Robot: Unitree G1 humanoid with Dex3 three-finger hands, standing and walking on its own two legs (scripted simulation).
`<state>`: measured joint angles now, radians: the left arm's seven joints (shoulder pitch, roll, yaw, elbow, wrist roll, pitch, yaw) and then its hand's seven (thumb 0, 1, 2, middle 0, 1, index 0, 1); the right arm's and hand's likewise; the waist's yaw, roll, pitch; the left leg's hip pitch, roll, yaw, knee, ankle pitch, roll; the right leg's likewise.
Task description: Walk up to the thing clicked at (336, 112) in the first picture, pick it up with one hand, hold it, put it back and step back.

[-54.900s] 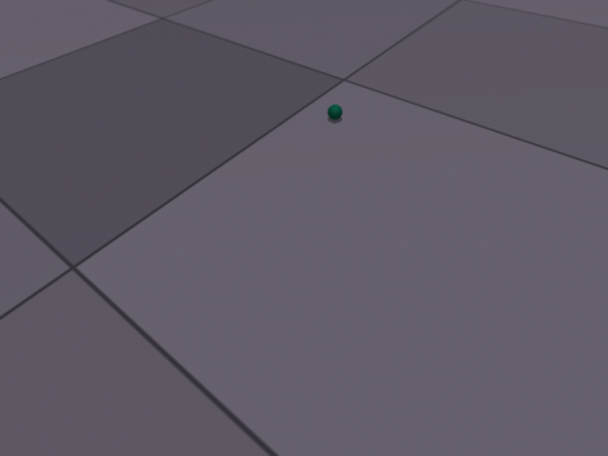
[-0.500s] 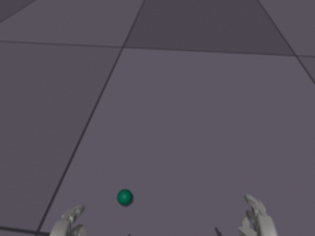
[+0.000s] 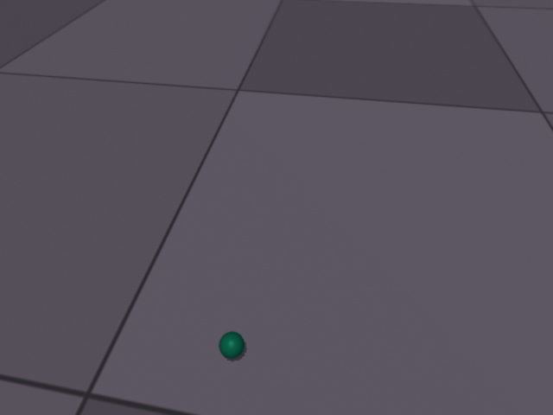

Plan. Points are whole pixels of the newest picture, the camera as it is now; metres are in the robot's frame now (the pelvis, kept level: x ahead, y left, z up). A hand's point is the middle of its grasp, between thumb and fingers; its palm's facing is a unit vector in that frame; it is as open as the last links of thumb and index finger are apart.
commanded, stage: stand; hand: left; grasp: from above
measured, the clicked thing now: (231, 344) +0.50 +0.20 -0.72
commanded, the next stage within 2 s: none
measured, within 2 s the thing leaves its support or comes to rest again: neither
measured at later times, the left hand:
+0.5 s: hand out of the picture +0.04 +0.24 -0.14, palm faces +0.03 -0.93 -0.35, open 7.4 cm
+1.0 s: hand out of the picture +0.06 +0.23 -0.14, palm faces +0.01 -0.94 -0.34, open 7.4 cm
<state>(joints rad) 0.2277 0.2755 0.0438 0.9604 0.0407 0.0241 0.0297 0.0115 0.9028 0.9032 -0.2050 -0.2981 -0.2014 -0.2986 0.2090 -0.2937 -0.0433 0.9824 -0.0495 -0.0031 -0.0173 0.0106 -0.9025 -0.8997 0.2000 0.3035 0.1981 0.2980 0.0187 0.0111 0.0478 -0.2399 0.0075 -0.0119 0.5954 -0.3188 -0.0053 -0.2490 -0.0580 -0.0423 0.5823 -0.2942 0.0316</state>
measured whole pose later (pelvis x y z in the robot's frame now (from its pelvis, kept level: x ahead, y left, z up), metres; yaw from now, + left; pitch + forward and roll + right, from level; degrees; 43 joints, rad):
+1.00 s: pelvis +0.00 -0.01 +0.02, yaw +0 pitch -3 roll +0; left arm 0.11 0.31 0.03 1.17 0.02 0.00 0.01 0.01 0.90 0.90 -0.21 -0.30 -0.20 -0.30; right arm 0.14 -0.33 -0.01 1.13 -0.03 0.00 -0.01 0.01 -0.90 -0.90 0.20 0.30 0.20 0.30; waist 0.00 0.02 0.06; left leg -0.11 0.03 -0.01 0.35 -0.19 -0.03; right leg -0.12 -0.04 -0.05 0.35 -0.17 0.02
